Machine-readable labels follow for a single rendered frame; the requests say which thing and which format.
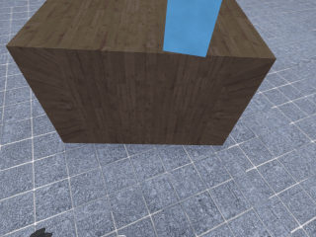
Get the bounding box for pedestal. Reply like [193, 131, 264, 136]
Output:
[6, 0, 277, 146]

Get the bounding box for carton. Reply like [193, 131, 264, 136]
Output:
[163, 0, 222, 57]

